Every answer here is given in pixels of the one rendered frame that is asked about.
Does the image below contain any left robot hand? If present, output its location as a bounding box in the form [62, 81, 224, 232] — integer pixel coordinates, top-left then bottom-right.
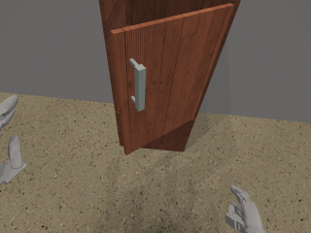
[0, 94, 27, 185]

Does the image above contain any right robot hand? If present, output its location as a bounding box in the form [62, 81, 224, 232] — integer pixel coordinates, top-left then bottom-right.
[225, 184, 263, 233]

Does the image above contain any handle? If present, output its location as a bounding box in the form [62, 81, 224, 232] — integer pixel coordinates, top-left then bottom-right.
[129, 58, 146, 112]

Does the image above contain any cupboard door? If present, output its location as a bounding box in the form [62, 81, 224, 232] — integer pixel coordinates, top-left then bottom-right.
[110, 3, 234, 155]

